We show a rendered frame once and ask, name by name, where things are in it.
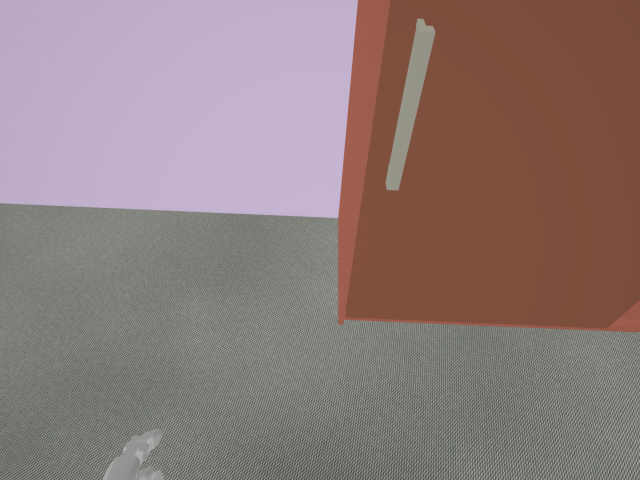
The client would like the wardrobe door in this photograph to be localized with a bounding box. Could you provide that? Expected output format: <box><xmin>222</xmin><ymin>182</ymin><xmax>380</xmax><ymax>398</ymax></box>
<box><xmin>345</xmin><ymin>0</ymin><xmax>640</xmax><ymax>329</ymax></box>
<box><xmin>619</xmin><ymin>300</ymin><xmax>640</xmax><ymax>320</ymax></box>

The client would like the handle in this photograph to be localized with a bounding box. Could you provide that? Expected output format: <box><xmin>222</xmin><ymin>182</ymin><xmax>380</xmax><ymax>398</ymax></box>
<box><xmin>386</xmin><ymin>19</ymin><xmax>436</xmax><ymax>190</ymax></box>

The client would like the robot left hand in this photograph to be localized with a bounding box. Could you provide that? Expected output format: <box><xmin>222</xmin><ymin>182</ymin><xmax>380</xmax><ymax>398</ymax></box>
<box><xmin>102</xmin><ymin>429</ymin><xmax>164</xmax><ymax>480</ymax></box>

